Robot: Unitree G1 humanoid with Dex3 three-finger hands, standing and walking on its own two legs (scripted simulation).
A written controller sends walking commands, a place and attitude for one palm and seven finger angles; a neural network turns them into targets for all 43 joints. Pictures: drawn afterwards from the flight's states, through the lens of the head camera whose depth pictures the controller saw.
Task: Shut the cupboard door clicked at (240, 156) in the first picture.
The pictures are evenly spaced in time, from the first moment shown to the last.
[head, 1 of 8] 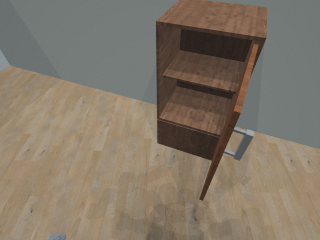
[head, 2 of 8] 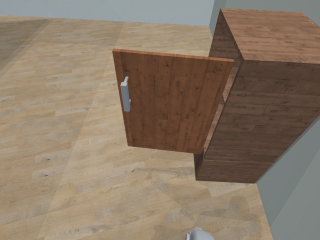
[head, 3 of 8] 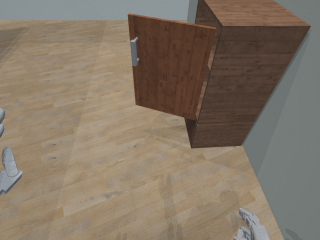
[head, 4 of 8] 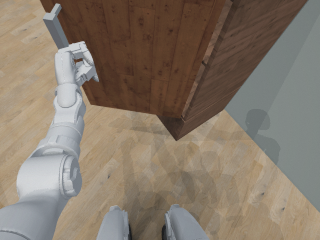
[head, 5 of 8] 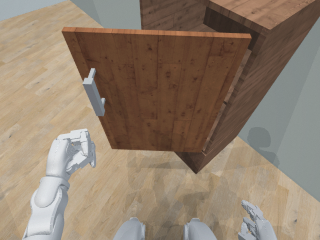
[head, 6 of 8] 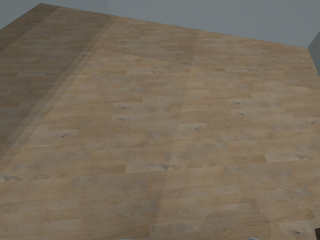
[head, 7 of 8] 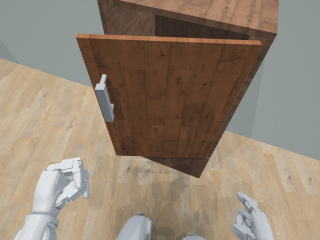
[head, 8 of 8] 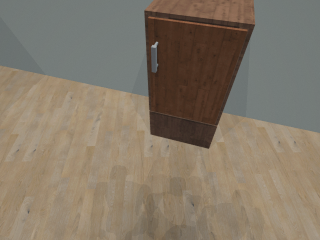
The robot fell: no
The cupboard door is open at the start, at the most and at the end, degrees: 86 86 0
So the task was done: yes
